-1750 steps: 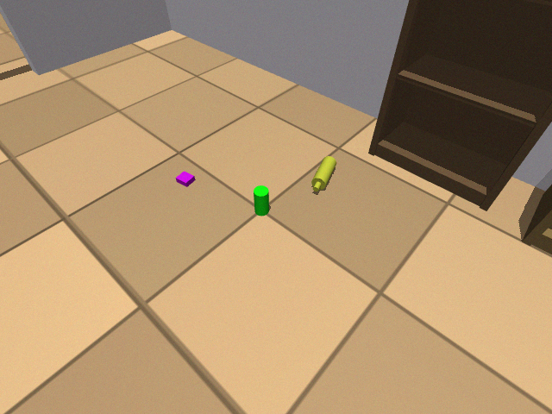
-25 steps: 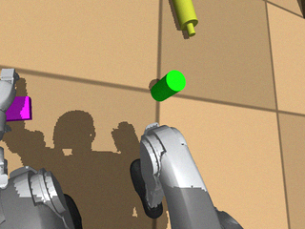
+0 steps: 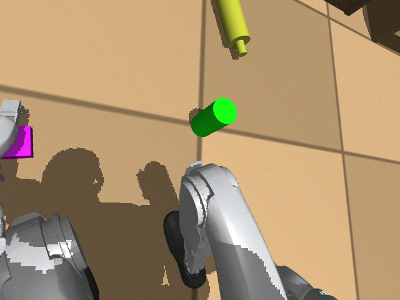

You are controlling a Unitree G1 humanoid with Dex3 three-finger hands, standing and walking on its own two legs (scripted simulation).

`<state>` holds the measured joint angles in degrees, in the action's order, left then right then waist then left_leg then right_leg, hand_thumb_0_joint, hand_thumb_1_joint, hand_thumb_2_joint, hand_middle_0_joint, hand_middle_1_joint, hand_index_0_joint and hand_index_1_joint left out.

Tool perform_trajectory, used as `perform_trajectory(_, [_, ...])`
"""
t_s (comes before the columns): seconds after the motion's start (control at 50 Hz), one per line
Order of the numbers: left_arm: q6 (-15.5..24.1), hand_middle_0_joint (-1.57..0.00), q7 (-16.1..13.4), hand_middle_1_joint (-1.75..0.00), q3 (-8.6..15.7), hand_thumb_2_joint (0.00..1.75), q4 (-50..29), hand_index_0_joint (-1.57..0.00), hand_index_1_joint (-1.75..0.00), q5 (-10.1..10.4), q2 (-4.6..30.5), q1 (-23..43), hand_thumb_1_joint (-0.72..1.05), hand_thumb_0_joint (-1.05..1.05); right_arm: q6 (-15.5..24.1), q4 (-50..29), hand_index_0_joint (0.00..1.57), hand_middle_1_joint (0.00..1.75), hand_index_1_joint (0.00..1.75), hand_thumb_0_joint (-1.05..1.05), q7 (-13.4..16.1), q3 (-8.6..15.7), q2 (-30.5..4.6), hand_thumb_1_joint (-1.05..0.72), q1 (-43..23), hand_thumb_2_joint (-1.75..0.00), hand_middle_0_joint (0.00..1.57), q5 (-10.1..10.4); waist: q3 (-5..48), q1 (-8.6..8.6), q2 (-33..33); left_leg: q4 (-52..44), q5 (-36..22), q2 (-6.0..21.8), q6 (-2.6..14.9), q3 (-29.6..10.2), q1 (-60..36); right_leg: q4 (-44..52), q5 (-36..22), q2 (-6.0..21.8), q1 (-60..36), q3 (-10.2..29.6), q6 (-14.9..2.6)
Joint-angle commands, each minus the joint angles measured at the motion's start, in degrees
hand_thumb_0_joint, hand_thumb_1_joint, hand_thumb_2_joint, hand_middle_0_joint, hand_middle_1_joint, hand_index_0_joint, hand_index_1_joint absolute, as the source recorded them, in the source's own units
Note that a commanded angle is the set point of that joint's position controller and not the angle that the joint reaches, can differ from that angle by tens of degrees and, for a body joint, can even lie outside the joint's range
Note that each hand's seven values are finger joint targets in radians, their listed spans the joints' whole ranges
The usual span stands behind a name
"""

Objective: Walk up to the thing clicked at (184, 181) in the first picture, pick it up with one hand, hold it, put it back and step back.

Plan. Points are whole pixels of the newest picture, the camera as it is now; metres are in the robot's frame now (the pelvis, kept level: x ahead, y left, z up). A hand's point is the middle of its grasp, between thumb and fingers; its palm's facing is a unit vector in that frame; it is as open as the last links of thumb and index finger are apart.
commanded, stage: rest palm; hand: left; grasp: from above
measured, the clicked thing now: (10, 142) +0.47 +0.24 -0.29
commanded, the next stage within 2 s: close in 0.86 s
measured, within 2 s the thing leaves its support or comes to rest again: neither
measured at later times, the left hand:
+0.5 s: hand (2, 145) +0.45 +0.24 -0.25, palm faces -0.50 +0.01 -0.86, open 14.4 cm
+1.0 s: hand out of the picture +0.45 +0.25 -0.25, palm faces -0.49 +0.00 -0.87, open 14.4 cm
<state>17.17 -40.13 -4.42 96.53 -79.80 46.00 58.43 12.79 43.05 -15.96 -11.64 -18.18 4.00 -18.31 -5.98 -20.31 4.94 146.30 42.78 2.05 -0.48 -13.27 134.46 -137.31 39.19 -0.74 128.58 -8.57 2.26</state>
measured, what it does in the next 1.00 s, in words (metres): stands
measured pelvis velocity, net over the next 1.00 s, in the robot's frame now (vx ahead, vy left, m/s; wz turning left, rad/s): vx -0.01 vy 0.00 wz -0.03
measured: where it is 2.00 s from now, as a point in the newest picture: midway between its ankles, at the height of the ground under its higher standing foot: (143, 287)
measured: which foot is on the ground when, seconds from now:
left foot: down 0.00-1.00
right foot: down 0.00-1.00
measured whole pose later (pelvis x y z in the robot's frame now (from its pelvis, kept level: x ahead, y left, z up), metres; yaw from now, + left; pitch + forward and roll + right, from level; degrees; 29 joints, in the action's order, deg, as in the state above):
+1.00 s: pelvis -0.01 +0.00 +0.01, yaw -2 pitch +29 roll -14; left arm 14.7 -35.3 -5.5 98.0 -75.6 50.8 61.5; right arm 14.3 38.8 -14.9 -16.6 -19.5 4.7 -16.5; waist -9.1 -22.9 6.7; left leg 145.7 42.4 2.5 -0.5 -15.1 134.0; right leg -135.2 37.6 -1.8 127.8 -10.0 2.7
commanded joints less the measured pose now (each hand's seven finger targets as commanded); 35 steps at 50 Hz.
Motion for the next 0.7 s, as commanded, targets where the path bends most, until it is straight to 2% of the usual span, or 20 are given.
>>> perform_trajectory(0.0, [-2.4,-0.08,-2.9,-0.92,-0.2,1.03,-4.1,-0.06,-0.93,1.9,4.1,15.6,-0.54,0.0,1.2,1.4,0.2,0.3,0.3,0.0,-0.3,4.7,-18.0,-0.91,11.7,-0.91,0.2,0.5,33.1,-5.21,-23.3,-15.9,-11.3,-0.4,0.82,5.4,-26.3,13.2,-13.0,-3.9,-17.1,-5.6,-3.69])
perform_trajectory(0.06, [-3.7,-0.07,-1.3,-0.92,0.1,1.04,-3.8,-0.05,-0.94,2.2,5.2,16.0,-0.55,0.0,1.7,0.5,0.2,0.3,0.3,0.0,-0.5,4.7,-18.6,-0.91,11.6,-0.91,0.2,1.3,33.8,-4.93,-24.8,-15.1,-12.2,-0.4,0.93,5.9,-26.7,12.4,-14.3,-3.7,-17.5,-5.2,-3.54])
perform_trajectory(0.1, [-4.1,-0.07,-0.3,-0.93,0.1,1.04,-3.1,-0.05,-0.95,2.5,5.5,16.6,-0.56,0.0,1.7,-0.4,0.2,0.3,0.3,0.0,-0.5,3.7,-18.0,-0.91,11.2,-0.91,0.2,1.6,35.1,-5.38,-23.8,-14.8,-13.3,-0.3,1.15,5.5,-26.6,12.3,-15.8,-3.7,-19.1,-5.5,-3.36])
perform_trajectory(0.12, [-4.2,-0.07,0.0,-0.91,0.7,1.05,-3.2,-0.04,-0.93,3.1,5.6,16.6,-0.56,0.0,1.8,-0.7,0.2,0.3,0.3,0.0,-0.5,3.8,-18.1,-0.91,11.3,-0.91,0.2,1.8,35.1,-5.07,-23.3,-15.0,-13.6,-0.4,1.14,5.1,-27.0,12.1,-15.9,-3.4,-18.5,-5.7,-3.31])
perform_trajectory(0.14, [-4.4,-0.07,0.8,-0.92,0.4,1.04,-2.0,-0.05,-0.94,3.1,5.6,15.8,-0.55,0.0,1.8,-1.0,0.2,0.3,0.3,0.0,-0.6,3.3,-18.2,-0.91,11.8,-0.91,0.2,1.8,34.3,-5.86,-23.1,-14.4,-14.0,-0.5,1.33,5.4,-26.7,12.0,-16.7,-3.6,-19.4,-5.8,-3.11])
perform_trajectory(0.2, [-3.8,-0.07,2.0,-0.92,1.6,1.04,-2.3,-0.05,-0.94,4.0,8.4,16.1,-0.56,0.0,1.5,-1.5,0.2,0.3,0.3,0.0,-0.3,2.4,-18.3,-0.92,12.1,-0.91,0.2,2.2,34.9,-5.34,-22.9,-14.7,-14.8,-0.3,1.34,5.2,-26.5,12.1,-17.3,-3.6,-20.8,-5.8,-3.1])
perform_trajectory(0.28, [-2.5,-0.07,3.3,-0.93,1.1,1.05,-3.2,-0.04,-0.95,4.5,8.8,14.9,-0.57,0.0,1.4,-2.7,0.2,0.3,0.3,0.0,0.2,1.5,-18.0,-0.92,11.4,-0.91,0.2,2.3,35.2,-5.13,-23.6,-14.0,-15.4,-0.3,1.29,5.6,-27.0,12.1,-17.9,-3.9,-22.7,-5.7,-3.16])
perform_trajectory(0.32, [-1.4,-0.07,3.0,-0.93,1.8,1.04,-4.2,-0.04,-0.95,4.1,10.6,15.6,-0.56,0.0,0.9,-2.6,0.2,0.3,0.3,0.0,0.6,1.5,-18.3,-0.92,12.2,-0.91,0.2,2.2,36.2,-5.07,-24.5,-14.6,-15.1,-0.1,1.12,5.4,-27.4,12.7,-17.5,-4.0,-23.5,-6.0,-3.2])
perform_trajectory(0.34, [-1.1,-0.07,3.2,-0.93,0.9,1.03,-3.4,-0.05,-0.95,4.1,9.2,14.5,-0.55,0.0,1.0,-3.0,0.2,0.3,0.3,0.0,0.6,1.1,-18.1,-0.92,11.5,-0.91,0.2,1.9,34.4,-5.38,-24.0,-14.4,-14.4,-0.2,1.03,5.1,-26.9,12.3,-16.7,-4.0,-22.1,-6.3,-3.3])
perform_trajectory(0.38, [-0.4,-0.07,3.0,-0.91,0.3,1.05,-4.3,-0.04,-0.94,4.3,8.9,14.5,-0.57,0.0,0.9,-2.6,0.2,0.3,0.3,0.0,0.8,0.9,-18.3,-0.92,11.4,-0.91,0.2,1.7,35.3,-5.56,-24.5,-14.1,-15.2,0.0,1.03,5.3,-27.0,12.9,-17.7,-4.4,-23.0,-6.3,-3.19])
perform_trajectory(0.4, [-0.2,-0.07,3.0,-0.91,0.3,1.06,-4.3,-0.04,-0.94,4.0,9.3,14.2,-0.57,0.0,0.8,-3.0,0.2,0.3,0.3,0.0,0.8,0.5,-18.3,-0.92,12.2,-0.91,0.2,1.6,35.8,-6.22,-23.7,-13.7,-16.5,0.1,1.19,5.2,-27.6,12.7,-19.3,-4.5,-24.4,-6.3,-2.85])
perform_trajectory(0.48, [0.3,-0.07,1.6,-0.91,-0.3,1.06,-4.6,-0.04,-0.94,4.7,9.6,14.0,-0.58,0.0,1.1,-3.3,0.2,0.3,0.3,0.0,1.3,0.3,-18.8,-0.92,10.9,-0.91,0.2,1.5,33.6,-5.81,-22.3,-14.2,-14.1,0.1,1.17,5.2,-25.6,14.0,-17.0,-4.7,-23.8,-6.1,-2.98])
perform_trajectory(0.52, [0.5,-0.07,1.0,-0.9,-0.3,1.05,-5.3,-0.04,-0.93,4.1,10.1,15.2,-0.57,0.0,1.1,-3.1,0.2,0.3,0.3,0.0,1.2,0.0,-18.9,-0.91,11.6,-0.91,0.2,1.5,34.2,-6.09,-23.1,-14.2,-14.7,0.3,1.04,4.7,-26.4,13.5,-17.3,-4.8,-23.1,-6.5,-3.02])
perform_trajectory(0.6, [-0.6,-0.07,-0.2,-0.89,-0.3,1.05,-4.3,-0.04,-0.93,3.7,10.7,13.9,-0.57,0.0,1.1,-2.0,0.2,0.3,0.3,0.0,1.6,0.9,-19.4,-0.92,12.1,-0.91,0.2,1.1,32.9,-5.83,-21.8,-15.0,-11.8,0.3,1.07,5.1,-24.5,15.0,-14.6,-5.0,-22.9,-6.0,-2.96])
perform_trajectory(0.64, [-1.3,-0.07,0.3,-0.9,-0.2,1.05,-3.6,-0.04,-0.93,3.6,9.6,14.1,-0.56,0.0,1.5,-3.5,0.2,0.3,0.3,0.0,1.2,-0.2,-18.6,-0.91,11.7,-0.91,0.2,1.1,33.2,-6.25,-22.6,-14.5,-13.6,0.3,1.11,4.8,-25.6,13.6,-16.5,-4.8,-22.1,-6.4,-2.91])
perform_trajectory(0.68, [-1.9,-0.08,0.4,-0.88,-0.4,1.07,-3.6,-0.04,-0.92,4.0,9.8,13.8,-0.58,0.0,1.8,-3.5,0.2,0.3,0.3,0.0,1.3,0.5,-19.3,-0.91,11.3,-0.91,0.2,1.4,32.8,-6.37,-22.3,-14.5,-13.5,0.5,1.11,4.6,-26.0,13.8,-16.6,-4.9,-21.8,-6.4,-2.81])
